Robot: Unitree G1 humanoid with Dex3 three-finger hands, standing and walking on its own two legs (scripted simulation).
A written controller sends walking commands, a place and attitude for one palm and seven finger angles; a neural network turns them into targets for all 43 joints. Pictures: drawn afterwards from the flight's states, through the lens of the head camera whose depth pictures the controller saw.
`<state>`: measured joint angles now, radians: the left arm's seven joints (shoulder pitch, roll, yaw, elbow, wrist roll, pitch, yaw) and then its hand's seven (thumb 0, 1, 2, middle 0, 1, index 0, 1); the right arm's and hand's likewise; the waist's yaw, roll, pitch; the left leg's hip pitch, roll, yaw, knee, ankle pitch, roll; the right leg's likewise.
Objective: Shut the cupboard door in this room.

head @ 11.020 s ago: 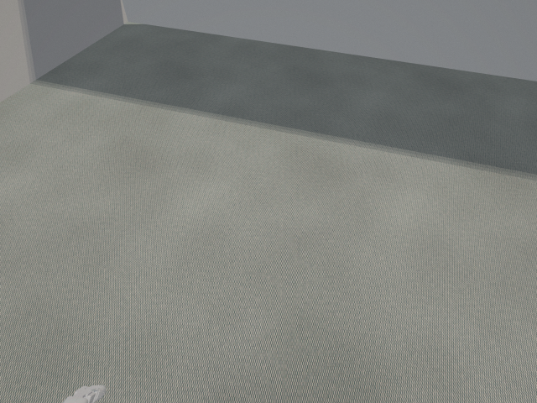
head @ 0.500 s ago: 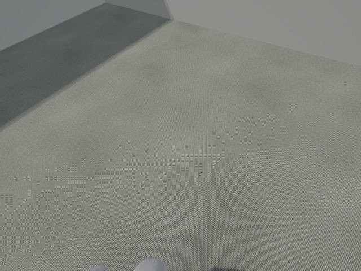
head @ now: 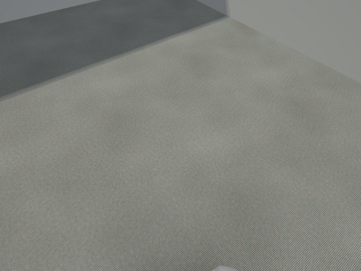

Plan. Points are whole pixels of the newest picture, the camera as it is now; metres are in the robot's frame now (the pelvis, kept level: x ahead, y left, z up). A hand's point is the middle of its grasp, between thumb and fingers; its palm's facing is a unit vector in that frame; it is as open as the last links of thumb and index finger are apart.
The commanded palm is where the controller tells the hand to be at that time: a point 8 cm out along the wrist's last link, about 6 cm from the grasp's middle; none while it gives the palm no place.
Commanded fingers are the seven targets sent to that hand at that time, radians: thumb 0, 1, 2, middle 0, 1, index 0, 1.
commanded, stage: turn or walk to find it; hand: left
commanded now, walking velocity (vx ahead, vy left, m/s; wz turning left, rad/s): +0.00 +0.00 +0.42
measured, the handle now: out of the picture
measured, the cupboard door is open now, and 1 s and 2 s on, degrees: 88 88 88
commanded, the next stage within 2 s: none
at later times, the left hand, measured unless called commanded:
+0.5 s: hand out of the picture -0.02 +0.17 -0.16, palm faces +0.25 -0.94 -0.24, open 7.4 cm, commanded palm none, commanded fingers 0.00 0.90 0.90 -0.20 -0.30 -0.20 -0.30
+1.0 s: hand out of the picture -0.03 +0.21 -0.15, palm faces +0.42 -0.87 -0.26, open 7.4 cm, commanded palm none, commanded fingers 0.00 0.90 0.90 -0.20 -0.30 -0.20 -0.30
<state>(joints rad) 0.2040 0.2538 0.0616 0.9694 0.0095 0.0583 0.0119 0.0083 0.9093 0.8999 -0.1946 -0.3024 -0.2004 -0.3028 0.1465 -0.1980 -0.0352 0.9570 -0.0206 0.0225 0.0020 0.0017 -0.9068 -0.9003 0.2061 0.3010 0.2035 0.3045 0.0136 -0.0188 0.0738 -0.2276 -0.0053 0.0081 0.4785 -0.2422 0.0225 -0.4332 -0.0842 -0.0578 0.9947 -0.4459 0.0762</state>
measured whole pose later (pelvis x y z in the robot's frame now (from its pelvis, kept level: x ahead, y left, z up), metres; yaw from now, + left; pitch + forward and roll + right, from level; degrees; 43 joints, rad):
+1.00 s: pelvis -0.05 -0.02 +0.00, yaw +25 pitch +0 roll +0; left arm 0.13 0.22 0.04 0.92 0.00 0.03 0.01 0.01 0.91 0.90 -0.19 -0.30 -0.20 -0.30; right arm 0.19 -0.21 -0.06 0.96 -0.02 0.04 0.01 0.00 -0.90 -0.90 0.21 0.30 0.21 0.30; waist -0.03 0.02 0.06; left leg -0.28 -0.04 -0.06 0.52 -0.24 0.00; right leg -0.29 -0.04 -0.05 0.63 -0.35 0.07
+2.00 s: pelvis -0.08 -0.06 +0.00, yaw +51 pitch -1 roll +1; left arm 0.20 0.17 0.03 0.91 0.02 0.01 0.02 0.00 0.90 0.90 -0.20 -0.30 -0.20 -0.30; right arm 0.20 -0.25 -0.08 0.98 -0.02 0.07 0.02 0.00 -0.91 -0.90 0.20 0.30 0.20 0.30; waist -0.02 0.05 0.07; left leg -0.49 -0.01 -0.03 1.13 -0.40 -0.04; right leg -0.22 -0.08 -0.16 0.53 -0.29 -0.02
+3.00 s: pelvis -0.10 -0.10 +0.00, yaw +77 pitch -1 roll +2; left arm 0.22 0.17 0.03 0.94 0.02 0.01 0.02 0.01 0.90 0.90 -0.20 -0.30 -0.21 -0.30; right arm 0.23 -0.26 -0.08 1.01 -0.02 0.08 0.02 0.00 -0.91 -0.90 0.20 0.30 0.20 0.30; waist -0.02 0.02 0.08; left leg -0.42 0.04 -0.02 1.02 -0.41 -0.07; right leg -0.21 -0.10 -0.20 0.50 -0.28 -0.03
